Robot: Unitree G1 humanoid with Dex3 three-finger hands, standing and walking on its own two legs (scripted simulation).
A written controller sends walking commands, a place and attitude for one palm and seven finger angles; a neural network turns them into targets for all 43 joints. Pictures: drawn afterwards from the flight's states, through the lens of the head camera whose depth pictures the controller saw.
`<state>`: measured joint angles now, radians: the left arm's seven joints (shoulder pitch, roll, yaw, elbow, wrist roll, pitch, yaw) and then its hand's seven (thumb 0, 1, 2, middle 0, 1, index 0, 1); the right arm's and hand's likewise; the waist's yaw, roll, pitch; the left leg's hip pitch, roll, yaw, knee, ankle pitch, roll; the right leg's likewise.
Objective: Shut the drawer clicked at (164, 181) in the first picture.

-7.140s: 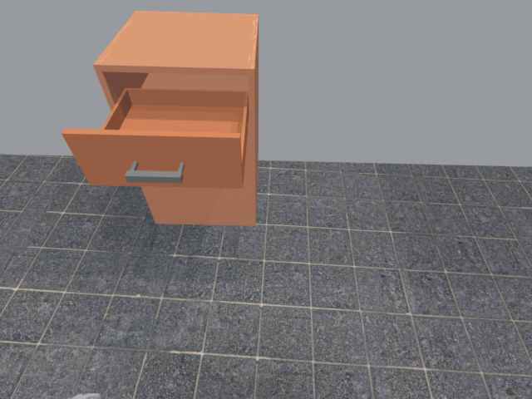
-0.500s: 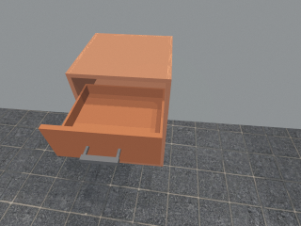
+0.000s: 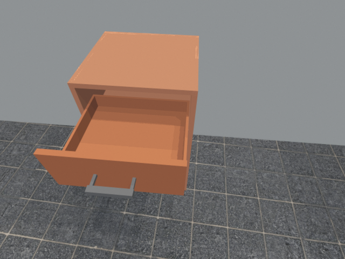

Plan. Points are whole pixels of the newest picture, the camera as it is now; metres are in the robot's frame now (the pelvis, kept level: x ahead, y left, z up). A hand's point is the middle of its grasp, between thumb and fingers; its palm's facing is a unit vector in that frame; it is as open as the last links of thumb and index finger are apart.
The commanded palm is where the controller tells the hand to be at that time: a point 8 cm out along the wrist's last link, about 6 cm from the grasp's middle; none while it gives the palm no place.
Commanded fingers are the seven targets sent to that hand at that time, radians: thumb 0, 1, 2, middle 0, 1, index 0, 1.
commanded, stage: come to a stop and stand still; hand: left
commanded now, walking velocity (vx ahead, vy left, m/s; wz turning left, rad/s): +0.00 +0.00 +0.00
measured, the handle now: (112, 185) +0.33 +0.21 -0.10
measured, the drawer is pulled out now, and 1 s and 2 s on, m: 0.30 0.30 0.30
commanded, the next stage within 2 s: look again from close up in 0.92 s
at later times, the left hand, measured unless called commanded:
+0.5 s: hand out of the picture +0.04 +0.18 -0.17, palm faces +0.02 -0.97 -0.26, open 7.3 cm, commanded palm none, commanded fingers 0.00 0.90 0.90 -0.20 -0.30 -0.20 -0.30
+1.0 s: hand out of the picture -0.04 +0.17 -0.16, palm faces -0.02 -0.98 -0.22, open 7.3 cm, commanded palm none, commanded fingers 0.00 0.90 0.90 -0.20 -0.30 -0.20 -0.30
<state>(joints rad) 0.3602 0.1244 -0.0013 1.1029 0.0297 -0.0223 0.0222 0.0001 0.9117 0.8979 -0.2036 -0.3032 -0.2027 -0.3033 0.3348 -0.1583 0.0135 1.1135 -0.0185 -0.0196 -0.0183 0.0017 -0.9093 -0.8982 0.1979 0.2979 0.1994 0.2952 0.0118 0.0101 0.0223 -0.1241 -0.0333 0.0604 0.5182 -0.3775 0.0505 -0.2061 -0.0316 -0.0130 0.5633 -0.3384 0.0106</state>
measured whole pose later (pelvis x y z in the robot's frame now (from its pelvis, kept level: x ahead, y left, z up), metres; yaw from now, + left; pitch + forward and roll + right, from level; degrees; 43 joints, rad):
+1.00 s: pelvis -0.04 -0.01 +0.01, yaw -1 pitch -1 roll +0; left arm 0.31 0.18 -0.03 1.05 0.02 0.00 0.03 0.00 0.91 0.90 -0.20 -0.30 -0.20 -0.30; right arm 0.32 -0.18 0.02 1.07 -0.01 -0.01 -0.01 0.00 -0.91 -0.90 0.20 0.30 0.20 0.30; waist 0.00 0.01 0.03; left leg -0.16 -0.02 0.07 0.46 -0.29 0.03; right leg -0.24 -0.02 -0.01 0.50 -0.24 0.00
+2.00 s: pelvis +0.01 -0.01 +0.00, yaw -1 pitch -1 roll +1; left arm 0.37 0.15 0.00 1.11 0.02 0.00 0.03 0.00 0.91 0.90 -0.20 -0.30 -0.20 -0.30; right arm 0.38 -0.15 0.02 1.13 -0.02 -0.03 -0.03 0.00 -0.91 -0.90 0.20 0.30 0.20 0.29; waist 0.02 -0.02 0.02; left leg -0.10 -0.03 0.07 0.49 -0.38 0.04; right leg -0.22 -0.03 -0.03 0.60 -0.36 -0.03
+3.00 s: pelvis -0.01 -0.02 +0.01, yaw +0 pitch +0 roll +0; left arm 0.25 0.17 -0.02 1.05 0.02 -0.01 0.04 0.00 0.91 0.90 -0.21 -0.30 -0.20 -0.30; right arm 0.25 -0.17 0.01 1.10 -0.01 0.01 -0.01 0.00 -0.92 -0.90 0.20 0.30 0.20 0.30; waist 0.00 0.01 0.05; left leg -0.14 0.00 0.04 0.47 -0.32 0.01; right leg -0.21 0.00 -0.06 0.49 -0.27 -0.02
